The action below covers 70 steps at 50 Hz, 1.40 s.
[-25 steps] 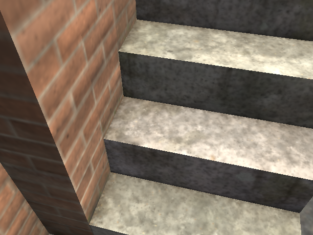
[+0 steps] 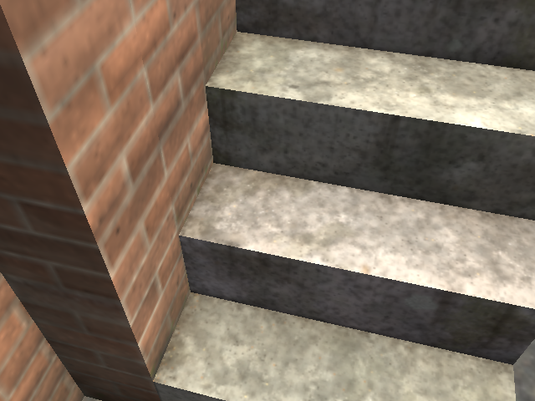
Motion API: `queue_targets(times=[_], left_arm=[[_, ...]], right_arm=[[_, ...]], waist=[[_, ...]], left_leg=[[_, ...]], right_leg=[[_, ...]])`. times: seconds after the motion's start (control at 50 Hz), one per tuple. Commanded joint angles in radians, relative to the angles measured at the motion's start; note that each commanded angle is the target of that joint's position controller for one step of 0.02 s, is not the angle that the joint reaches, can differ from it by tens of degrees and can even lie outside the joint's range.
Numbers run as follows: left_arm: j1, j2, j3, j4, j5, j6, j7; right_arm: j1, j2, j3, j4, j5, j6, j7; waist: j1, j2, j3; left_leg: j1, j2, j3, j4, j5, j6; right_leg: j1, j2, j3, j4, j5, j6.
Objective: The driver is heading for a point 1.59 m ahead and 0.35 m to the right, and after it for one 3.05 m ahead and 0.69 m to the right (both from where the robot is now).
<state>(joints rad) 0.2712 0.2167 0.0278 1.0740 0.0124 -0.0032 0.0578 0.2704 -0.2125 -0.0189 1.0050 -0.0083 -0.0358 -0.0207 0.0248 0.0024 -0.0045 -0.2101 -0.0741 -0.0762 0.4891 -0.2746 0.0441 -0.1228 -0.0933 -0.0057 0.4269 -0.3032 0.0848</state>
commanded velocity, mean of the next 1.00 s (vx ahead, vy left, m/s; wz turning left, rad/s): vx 0.12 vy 0.00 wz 0.00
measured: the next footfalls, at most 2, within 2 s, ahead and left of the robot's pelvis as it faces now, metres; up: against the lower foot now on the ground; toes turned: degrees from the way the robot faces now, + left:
right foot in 0.26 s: +0.08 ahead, -0.16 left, +0.00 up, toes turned -1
left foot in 1.60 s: +0.12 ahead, +0.09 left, +0.00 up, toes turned -2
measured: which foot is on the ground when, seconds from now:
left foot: down 0.00-1.00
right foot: down 0.00-0.04, up 0.06-0.24, down 0.26-1.00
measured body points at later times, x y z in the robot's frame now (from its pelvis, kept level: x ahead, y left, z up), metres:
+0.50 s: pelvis +0.04 -0.07 +0.01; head +0.06 -0.07 +0.45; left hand +0.11 +0.18 -0.14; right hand +0.09 -0.31 -0.14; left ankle -0.01 +0.10 -0.74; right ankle +0.04 -0.16 -0.74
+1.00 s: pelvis +0.02 -0.04 +0.01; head +0.03 -0.04 +0.46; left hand +0.10 +0.22 -0.14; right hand +0.05 -0.29 -0.14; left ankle -0.01 +0.10 -0.74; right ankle +0.04 -0.16 -0.74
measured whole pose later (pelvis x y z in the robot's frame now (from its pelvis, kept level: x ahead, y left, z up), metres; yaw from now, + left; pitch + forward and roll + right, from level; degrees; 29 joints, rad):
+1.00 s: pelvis +0.02 -0.04 +0.01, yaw -2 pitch +0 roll -1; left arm 0.17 0.23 0.06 1.03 0.00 0.00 0.04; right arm 0.25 -0.22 0.01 1.03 -0.02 -0.05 -0.03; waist -0.01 0.00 0.03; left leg -0.13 0.01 -0.08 0.41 -0.27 -0.02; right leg -0.21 0.02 0.02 0.38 -0.16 -0.01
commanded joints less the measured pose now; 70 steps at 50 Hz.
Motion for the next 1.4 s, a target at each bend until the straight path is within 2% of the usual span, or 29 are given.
queue_targets(times=[0.02, 0.04, 0.06, 0.08, 0.1, 0.12, 0.16, 0.18, 0.2, 0.22, 0.24, 0.26, 0.28, 0.3, 0.32, 0.36, 0.38, 0.44, 0.48, 0.56, 0.74, 0.9, 0.96, 1.04, 1.12, 1.22, 1.26, 1.3, 1.4], left_arm=[[0.032, 0.098, 0.014, -0.020, 0.002, -0.012, -0.009], [0.034, 0.100, 0.026, -0.014, -0.043, -0.009, 0.001], [-0.059, 0.068, 0.017, -0.059, -0.040, -0.010, 0.008], [-0.115, 0.046, 0.005, -0.105, -0.033, -0.017, 0.018], [-0.137, 0.070, 0.013, -0.118, -0.043, -0.029, 0.022], [-0.105, 0.090, 0.019, -0.125, -0.046, -0.046, 0.023], [-0.013, 0.101, 0.028, -0.100, -0.033, -0.060, 0.015], [0.015, 0.058, 0.018, -0.080, -0.035, -0.056, 0.008], [0.054, 0.032, 0.013, -0.047, -0.036, -0.054, 0.001], [0.056, 0.046, 0.019, -0.041, -0.027, -0.047, -0.004], [0.064, 0.075, 0.026, -0.037, -0.019, -0.038, -0.010], [0.085, 0.099, 0.025, -0.048, -0.011, -0.027, -0.013], [0.101, 0.126, 0.017, -0.044, -0.004, -0.024, -0.014], [0.042, 0.132, 0.015, -0.049, 0.010, -0.040, -0.023], [-0.037, 0.103, 0.012, -0.074, 0.000, -0.057, -0.032], [-0.047, 0.152, 0.030, -0.079, -0.010, -0.077, -0.046], [-0.042, 0.153, 0.033, -0.079, -0.018, -0.083, -0.051], [-0.017, 0.144, 0.040, -0.069, -0.027, -0.080, -0.051], [-0.025, 0.133, 0.044, -0.071, -0.025, -0.070, -0.047], [-0.058, 0.119, 0.050, -0.077, -0.023, -0.052, -0.043], [-0.092, 0.112, 0.052, -0.074, -0.021, -0.019, -0.031], [-0.095, 0.121, 0.053, -0.071, -0.018, -0.001, -0.018], [-0.101, 0.134, 0.057, -0.080, -0.016, -0.002, -0.017], [-0.093, 0.110, 0.051, -0.073, -0.012, -0.006, -0.018], [-0.114, 0.110, 0.047, -0.079, -0.016, -0.006, -0.009], [-0.097, 0.090, 0.042, -0.089, -0.024, -0.027, -0.003], [-0.106, 0.072, 0.033, -0.087, -0.021, -0.037, -0.004], [-0.105, 0.076, 0.031, -0.089, -0.023, -0.049, -0.008], [-0.051, 0.122, 0.050, -0.072, -0.036, -0.061, -0.020]], right_arm=[[0.044, -0.103, -0.019, -0.030, -0.002, 0.002, -0.009], [0.103, -0.139, -0.044, -0.051, 0.016, -0.024, -0.002], [0.137, -0.186, -0.055, -0.052, 0.018, -0.041, 0.009], [0.171, -0.219, -0.067, -0.043, 0.005, -0.053, 0.009], [0.177, -0.219, -0.071, -0.043, -0.026, -0.070, 0.004], [0.121, -0.198, -0.070, -0.060, -0.027, -0.087, -0.004], [0.021, -0.137, -0.060, -0.099, -0.012, -0.076, -0.018], [-0.043, -0.091, -0.041, -0.120, -0.021, -0.059, -0.022], [-0.066, -0.094, -0.037, -0.129, -0.021, -0.034, -0.027], [-0.018, -0.096, -0.033, -0.103, -0.005, -0.018, -0.035], [0.045, -0.083, -0.022, -0.073, -0.012, -0.013, -0.040], [0.074, -0.063, -0.011, -0.056, -0.018, -0.013, -0.039], [0.096, -0.004, 0.003, -0.073, -0.017, -0.009, -0.039], [0.113, 0.009, 0.012, -0.073, -0.015, -0.006, -0.046], [0.087, -0.031, 0.010, -0.078, -0.022, -0.007, -0.050], [0.062, -0.097, 0.001, -0.076, -0.026, -0.009, -0.055], [0.071, -0.116, -0.001, -0.069, -0.024, -0.008, -0.053], [0.074, -0.106, 0.005, -0.056, -0.016, -0.008, -0.046], [0.066, -0.098, 0.008, -0.051, -0.013, -0.008, -0.041], [0.046, -0.093, 0.011, -0.042, -0.010, -0.006, -0.035], [0.003, -0.121, 0.010, -0.026, -0.011, -0.014, -0.019], [0.001, -0.122, 0.011, -0.011, -0.012, -0.024, -0.003], [0.002, -0.128, 0.011, -0.008, -0.006, -0.026, -0.007], [0.022, -0.106, 0.018, 0.006, -0.010, -0.027, -0.015], [0.007, -0.102, 0.022, 0.007, -0.006, -0.028, -0.023], [-0.001, -0.112, 0.014, -0.010, 0.000, -0.042, -0.025], [0.004, -0.114, 0.012, -0.020, -0.010, -0.053, -0.022], [0.011, -0.125, 0.006, -0.028, -0.007, -0.064, -0.017], [0.021, -0.095, 0.011, -0.055, -0.006, -0.076, -0.020]], waist=[[-0.008, 0.008, 0.027], [-0.071, -0.014, -0.070], [-0.108, 0.085, 0.047], [-0.126, 0.176, 0.111], [-0.125, 0.172, 0.157], [-0.080, 0.184, 0.153], [-0.016, 0.108, 0.045], [0.011, 0.071, -0.005], [0.024, 0.048, -0.031], [0.023, 0.042, -0.032], [0.008, 0.039, -0.005], [0.011, 0.008, 0.009], [-0.021, -0.125, 0.058], [-0.051, -0.208, 0.090], [-0.063, -0.161, 0.094], [-0.050, -0.118, 0.016], [-0.048, -0.093, -0.003], [-0.036, -0.051, -0.060], [-0.033, -0.029, -0.088], [-0.034, 0.008, -0.078], [-0.033, -0.001, 0.003], [-0.030, 0.010, 0.020], [-0.032, 0.020, 0.016], [-0.035, 0.013, 0.004], [-0.036, 0.014, 0.043], [-0.035, 0.077, 0.101], [-0.042, 0.057, 0.104], [-0.044, 0.060, 0.088], [-0.030, -0.046, -0.010]], left_leg=[[0.082, 0.050, -0.059, -0.060, 0.312, 0.038], [0.140, 0.094, -0.140, -0.138, -0.380, 0.078], [0.100, 0.205, -0.330, -0.273, -0.609, 0.139], [0.032, 0.315, -0.530, -0.380, -0.604, 0.214], [0.040, 0.374, -0.600, -0.408, -0.399, 0.259], [0.074, 0.390, -0.544, -0.357, -0.049, 0.262], [0.100, 0.340, -0.335, -0.275, 0.333, 0.193], [0.039, 0.261, -0.207, -0.239, 0.385, 0.141], [-0.022, 0.190, -0.111, -0.206, 0.348, 0.099], [-0.081, 0.120, -0.052, -0.174, 0.206, 0.049], [-0.154, 0.080, -0.021, -0.146, 0.058, 0.007], [-0.212, 0.055, -0.007, -0.081, -0.030, -0.033], [-0.196, 0.040, 0.003, -0.022, -0.139, -0.066], [-0.107, 0.105, -0.035, -0.013, -0.135, -0.087], [-0.067, 0.134, -0.051, -0.047, -0.033, -0.101], [-0.057, 0.123, -0.050, -0.062, 0.063, -0.107], [-0.053, 0.131, -0.053, -0.071, 0.098, -0.107], [-0.012, 0.132, -0.040, -0.094, 0.159, -0.104], [0.012, 0.131, -0.032, -0.098, 0.177, -0.105], [0.041, 0.126, -0.022, -0.118, 0.193, -0.099], [0.013, 0.119, -0.015, -0.152, 0.148, -0.087], [-0.025, 0.107, -0.014, -0.163, 0.104, -0.075], [-0.033, 0.105, -0.010, -0.168, 0.076, -0.078], [-0.034, 0.095, -0.005, -0.176, 0.020, -0.069], [-0.076, 0.073, -0.002, -0.190, -0.125, -0.046], [-0.105, 0.093, -0.061, -0.219, -0.257, 0.011], [-0.062, 0.118, -0.099, -0.215, -0.187, 0.039], [-0.010, 0.125, -0.106, -0.185, -0.039, 0.054], [-0.009, 0.051, 0.019, -0.013, 0.271, -0.003]], right_leg=[[-0.125, 0.040, -0.039, -0.045, 0.072, -0.044], [-0.173, 0.095, -0.096, 0.093, -0.248, -0.063], [-0.332, 0.107, -0.093, 0.216, -0.261, -0.069], [-0.385, 0.071, -0.001, 0.334, -0.260, -0.091], [-0.469, 0.033, 0.089, 0.468, -0.280, -0.107], [-0.501, 0.001, 0.127, 0.498, -0.278, -0.121], [-0.390, -0.022, 0.113, 0.364, -0.260, -0.121], [-0.236, 0.004, 0.070, 0.222, -0.215, -0.106], [-0.103, 0.072, -0.009, 0.092, -0.053, -0.091], [-0.005, 0.128, -0.055, 0.006, 0.113, -0.063], [0.051, 0.127, -0.043, -0.015, 0.178, -0.052], [0.085, 0.047, 0.041, -0.050, 0.231, -0.070], [-0.047, -0.087, 0.214, -0.170, 0.237, -0.170], [-0.141, -0.183, 0.339, -0.219, 0.225, -0.260], [-0.123, -0.153, 0.328, -0.205, 0.246, -0.255], [-0.011, -0.080, 0.245, -0.170, 0.353, -0.210], [0.030, -0.074, 0.228, -0.149, 0.456, -0.204], [0.103, -0.041, 0.174, -0.096, 0.674, -0.199], [0.117, -0.029, 0.158, -0.086, 0.697, -0.203], [0.084, 0.000, 0.127, -0.095, 0.591, -0.190], [0.024, 0.043, 0.096, -0.113, 0.375, -0.161], [0.015, 0.053, 0.084, -0.105, 0.258, -0.141], [0.010, 0.055, 0.084, -0.101, 0.195, -0.126], [0.001, 0.065, 0.072, -0.103, 0.129, -0.110], [-0.033, 0.089, 0.062, -0.094, -0.022, -0.103], [-0.107, 0.125, 0.025, 0.000, -0.109, -0.119], [-0.144, 0.125, 0.022, 0.023, -0.041, -0.131], [-0.151, 0.122, 0.028, 0.039, 0.033, -0.141], [0.009, 0.081, 0.088, 0.023, 0.341, -0.192]])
